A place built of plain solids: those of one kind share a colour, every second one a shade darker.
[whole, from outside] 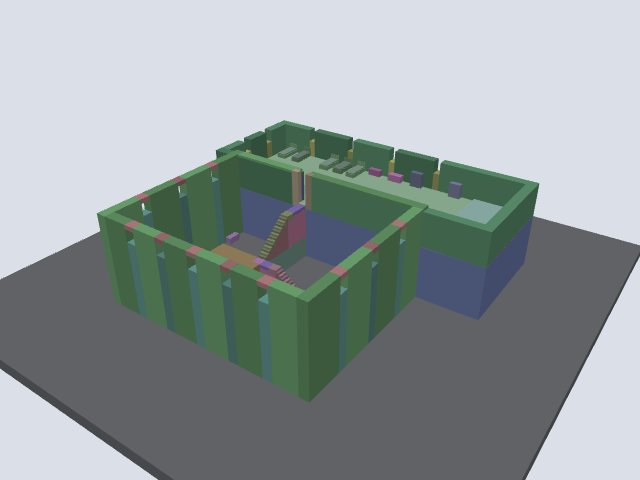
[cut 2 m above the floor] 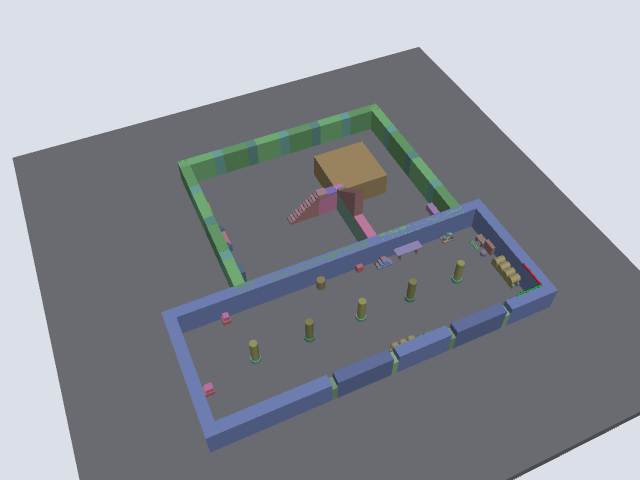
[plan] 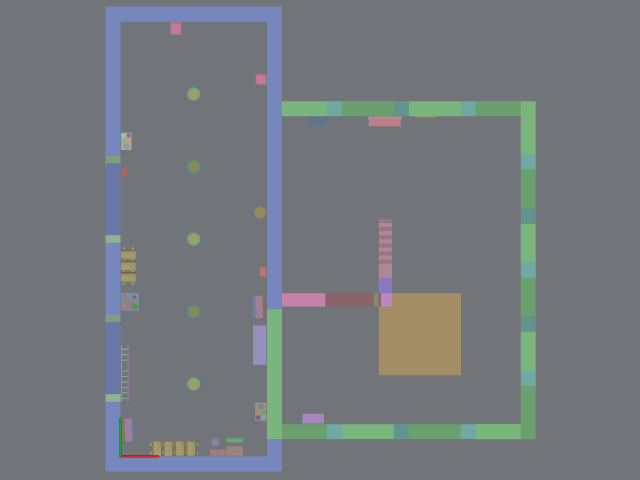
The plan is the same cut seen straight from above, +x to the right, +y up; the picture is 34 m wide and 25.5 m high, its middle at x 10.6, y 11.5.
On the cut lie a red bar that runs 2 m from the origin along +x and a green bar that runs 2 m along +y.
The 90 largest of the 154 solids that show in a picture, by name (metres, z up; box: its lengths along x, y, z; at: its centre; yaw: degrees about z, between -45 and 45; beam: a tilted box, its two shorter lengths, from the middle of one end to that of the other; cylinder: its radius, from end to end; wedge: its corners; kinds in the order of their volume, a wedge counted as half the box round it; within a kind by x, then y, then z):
{
 "wall_vestibule_1": {"box": [0.8, 6.9, 7.68], "at": [8.18, 4.37, 3.54]},
 "wall_vestibule_2": {"box": [0.8, 10.05, 7.68], "at": [8.18, 13.85, 3.54]},
 "wall_vestibule_3": {"box": [3.18, 0.8, 7.68], "at": [9.37, 1.32, 3.54]},
 "wall_vestibule_4": {"box": [3.18, 0.8, 7.68], "at": [9.37, 18.48, 3.54]},
 "wall_vestibule_5": {"box": [2.76, 0.8, 7.68], "at": [13.14, 1.32, 3.54]},
 "wall_vestibule_6": {"box": [2.76, 0.8, 7.68], "at": [13.14, 18.48, 3.54]},
 "wall_vestibule_7": {"box": [2.76, 0.8, 7.68], "at": [16.7, 1.32, 3.54]},
 "wall_vestibule_8": {"box": [2.76, 0.8, 7.68], "at": [16.7, 18.48, 3.54]},
 "wall_vestibule_9": {"box": [3.18, 0.8, 7.68], "at": [20.47, 1.32, 3.54]},
 "wall_vestibule_10": {"box": [3.18, 0.8, 7.68], "at": [20.47, 18.48, 3.54]},
 "wall_vestibule_11": {"box": [0.8, 2.84, 7.68], "at": [21.66, 2.34, 3.54]},
 "wall_vestibule_12": {"box": [0.8, 2.07, 7.68], "at": [21.66, 5.59, 3.54]},
 "wall_vestibule_13": {"box": [0.8, 2.07, 7.68], "at": [21.66, 8.46, 3.54]},
 "wall_vestibule_14": {"box": [0.8, 2.07, 7.68], "at": [21.66, 11.33, 3.54]},
 "wall_vestibule_15": {"box": [0.8, 2.07, 7.68], "at": [21.66, 14.21, 3.54]},
 "wall_vestibule_16": {"box": [0.8, 2.84, 7.68], "at": [21.66, 17.46, 3.54]},
 "wall_undercroft_1": {"box": [0.8, 3.71, 4.67], "at": [-0.4, 1.05, 2.04]},
 "wall_undercroft_2": {"box": [0.8, 3.82, 4.67], "at": [-0.4, 5.22, 2.04]},
 "wall_undercroft_3": {"box": [0.8, 3.82, 4.67], "at": [-0.4, 9.44, 2.04]},
 "wall_undercroft_4": {"box": [0.8, 3.82, 4.67], "at": [-0.4, 13.66, 2.04]},
 "wall_undercroft_5": {"box": [0.8, 7.93, 4.67], "at": [-0.4, 19.93, 2.04]},
 "wall_undercroft_6": {"box": [9.38, 0.8, 4.67], "at": [3.89, -0.4, 2.04]},
 "wall_undercroft_7": {"box": [9.38, 0.8, 4.67], "at": [3.89, 23.5, 2.04]},
 "wall_undercroft_8": {"box": [0.8, 24.7, 4.67], "at": [8.18, 11.55, 2.04]},
 "wall_dorter_1": {"box": [0.8, 3.63, 2.8], "at": [-0.4, 1.02, 5.78]},
 "wall_dorter_2": {"box": [0.8, 3.67, 2.8], "at": [-0.4, 5.22, 5.78]},
 "wall_dorter_3": {"box": [0.8, 3.67, 2.8], "at": [-0.4, 9.44, 5.78]},
 "wall_dorter_4": {"box": [0.8, 3.67, 2.8], "at": [-0.4, 13.66, 5.78]},
 "wall_dorter_5": {"box": [0.8, 7.86, 2.8], "at": [-0.4, 19.97, 5.78]},
 "wall_dorter_6": {"box": [2.9, 0.8, 2.8], "at": [0.65, -0.4, 5.78]},
 "wall_dorter_7": {"box": [2.19, 0.8, 2.8], "at": [3.89, -0.4, 5.78]},
 "wall_dorter_8": {"box": [9.38, 0.8, 2.8], "at": [3.89, 23.5, 5.78]},
 "wall_dorter_9": {"box": [2.9, 0.8, 2.8], "at": [7.13, -0.4, 5.78]},
 "wall_dorter_10": {"box": [0.8, 8.77, 2.8], "at": [8.18, 3.58, 5.78]},
 "wall_dorter_11": {"box": [0.8, 15.22, 2.8], "at": [8.18, 16.29, 5.78]},
 "floor_dorter_1": {"box": [7.78, 23.1, 0.4], "at": [3.89, 11.55, 4.48]},
 "floor_podium_1": {"box": [4.37, 3.66, 2.46], "at": [15.9, 6.14, 0.93]},
 "floor_podium_2": {"box": [3.66, 0.71, 2.46], "at": [16.26, 8.32, 0.93]},
 "wall_vestibule_under_light_1": {"box": [0.8, 0.8, 6.33], "at": [11.36, 1.32, 2.87]},
 "wall_vestibule_under_light_2": {"box": [0.8, 0.8, 6.33], "at": [11.36, 18.48, 2.87]},
 "wall_vestibule_under_light_3": {"box": [0.8, 0.8, 6.33], "at": [14.92, 1.32, 2.87]},
 "wall_vestibule_under_light_4": {"box": [0.8, 0.8, 6.33], "at": [14.92, 18.48, 2.87]},
 "wall_vestibule_under_light_5": {"box": [0.8, 0.8, 6.33], "at": [18.48, 1.32, 2.87]},
 "wall_vestibule_under_light_6": {"box": [0.8, 0.8, 6.33], "at": [18.48, 18.48, 2.87]},
 "wall_vestibule_under_light_7": {"box": [0.8, 0.8, 6.33], "at": [21.66, 4.16, 2.87]},
 "wall_vestibule_under_light_8": {"box": [0.8, 0.8, 6.33], "at": [21.66, 7.03, 2.87]},
 "wall_vestibule_under_light_9": {"box": [0.8, 0.8, 6.33], "at": [21.66, 9.9, 2.87]},
 "wall_vestibule_under_light_10": {"box": [0.8, 0.8, 6.33], "at": [21.66, 12.77, 2.87]},
 "wall_vestibule_under_light_11": {"box": [0.8, 0.8, 6.33], "at": [21.66, 15.64, 2.87]},
 "mass_under_upper_1": {"box": [5.85, 0.71, 2.16], "at": [11.5, 8.32, 0.78]},
 "mass_under_head_1": {"box": [2.3, 0.71, 2.52], "at": [9.73, 8.32, 3.12]},
 "mass_under_head_2": {"box": [0.71, 1.55, 2.16], "at": [14.07, 9.45, 0.78]},
 "fill_under_steps_1": {"wedge": [[10.87, 7.97, 1.86], [10.87, 7.97, 4.47], [10.87, 8.68, 1.86], [10.87, 8.68, 4.47], [13.94, 7.97, 1.86], [13.94, 7.97, 1.92], [13.94, 8.68, 1.86], [13.94, 8.68, 1.92]]},
 "fill_under_steps_2": {"wedge": [[13.72, 10.22, -0.3], [13.72, 10.22, 1.95], [13.72, 12.85, -0.3], [13.72, 12.85, -0.24], [14.43, 10.22, -0.3], [14.43, 10.22, 1.95], [14.43, 12.85, -0.3], [14.43, 12.85, -0.24]]},
 "floor_dais_1": {"box": [7.78, 3.85, 0.16], "at": [3.89, 21.18, 4.76]},
 "wall_dorter_under_light_1": {"box": [0.8, 0.55, 1.75], "at": [-0.4, 3.11, 5.25]},
 "wall_dorter_under_light_2": {"box": [0.8, 0.55, 1.75], "at": [-0.4, 7.33, 5.25]},
 "wall_dorter_under_light_3": {"box": [0.8, 0.55, 1.75], "at": [-0.4, 11.55, 5.25]},
 "wall_dorter_under_light_4": {"box": [0.8, 0.55, 1.75], "at": [-0.4, 15.77, 5.25]},
 "wall_dorter_under_light_5": {"box": [0.7, 0.8, 1.75], "at": [2.44, -0.4, 5.25]},
 "pier_undercroft_1": {"cylinder": 0.27, "from": [3.89, 3.85, 0.28], "to": [3.89, 3.85, 2.59]},
 "pier_undercroft_2": {"cylinder": 0.27, "from": [3.89, 7.7, 0.28], "to": [3.89, 7.7, 2.59]},
 "pier_undercroft_3": {"cylinder": 0.27, "from": [3.89, 11.55, 0.26], "to": [3.89, 11.55, 2.59]},
 "pier_undercroft_4": {"cylinder": 0.27, "from": [3.89, 15.4, 0.28], "to": [3.89, 15.4, 2.59]},
 "pier_undercroft_5": {"cylinder": 0.27, "from": [3.89, 19.25, 0.24], "to": [3.89, 19.25, 2.59]},
 "bed_frame_dorter_1": {"box": [1.88, 0.87, 0.36], "at": [0.97, 7.16, 4.86]},
 "bed_frame_dorter_2": {"box": [1.92, 0.86, 0.33], "at": [0.99, 5.7, 4.84]},
 "bed_frame_dorter_3": {"box": [1.95, 0.84, 0.3], "at": [1.0, 0.97, 4.83]},
 "bed_frame_dorter_4": {"box": [1.95, 0.77, 0.31], "at": [1.01, 2.56, 4.84]},
 "bed_frame_dorter_5": {"box": [1.95, 0.82, 0.32], "at": [1.01, 8.54, 4.84]},
 "wall_undercroft_under_light_1": {"box": [0.8, 0.4, 1.75], "at": [-0.4, 3.11, 0.57]},
 "wall_undercroft_under_light_2": {"box": [0.8, 0.4, 1.75], "at": [-0.4, 7.33, 0.57]},
 "wall_undercroft_under_light_3": {"box": [0.8, 0.4, 1.75], "at": [-0.4, 11.55, 0.57]},
 "wall_undercroft_under_light_4": {"box": [0.8, 0.4, 1.75], "at": [-0.4, 15.77, 0.57]},
 "wall_wallhead_1": {"box": [0.45, 0.6, 3.0], "at": [8.36, 7.67, 5.88]},
 "wall_wallhead_2": {"box": [0.45, 0.6, 3.0], "at": [8.36, 8.98, 5.88]},
 "aumbry_carcase_dorter_1": {"box": [0.44, 1.01, 1.17], "at": [0.26, 14.17, 5.36]},
 "aumbry_carcase_dorter_2": {"box": [0.44, 0.96, 1.12], "at": [0.26, 17.67, 5.33]},
 "chest_dorter_1": {"box": [0.45, 1.1, 0.54], "at": [0.26, 10.13, 4.95]},
 "chest_dorter_2": {"box": [0.57, 1.22, 0.58], "at": [0.31, 12.17, 4.97]},
 "wall_vestibule_over_light_1": {"box": [0.8, 0.8, 0.35], "at": [11.36, 1.32, 7.21]},
 "wall_vestibule_over_light_2": {"box": [0.8, 0.8, 0.35], "at": [14.92, 1.32, 7.21]},
 "wall_vestibule_over_light_3": {"box": [0.8, 0.8, 0.35], "at": [18.48, 1.32, 7.21]},
 "jamb_wall_head_1": {"box": [0.8, 0.35, 2.05], "at": [8.18, 7.79, 5.71]},
 "aumbry_carcase_vestibule_1": {"box": [0.96, 0.43, 1.13], "at": [10.48, 17.83, 0.65]},
 "settle_locker_vestibule_1": {"box": [1.71, 0.47, 0.49], "at": [14.04, 17.77, 0.19]},
 "chest_vestibule_1": {"box": [1.15, 0.52, 0.58], "at": [10.24, 2.01, 0.24]},
 "floor_head_the_stone_1": {"box": [1.59, 0.71, 0.3], "at": [9.37, 8.32, 4.53]},
 "cask_undercroft_1": {"cylinder": 0.32, "from": [7.42, 12.95, 0.0], "to": [7.42, 12.95, 0.82]},
 "floor_turn_1": {"box": [1.08, 0.71, 0.3], "at": [13.89, 8.32, 2.01]}
}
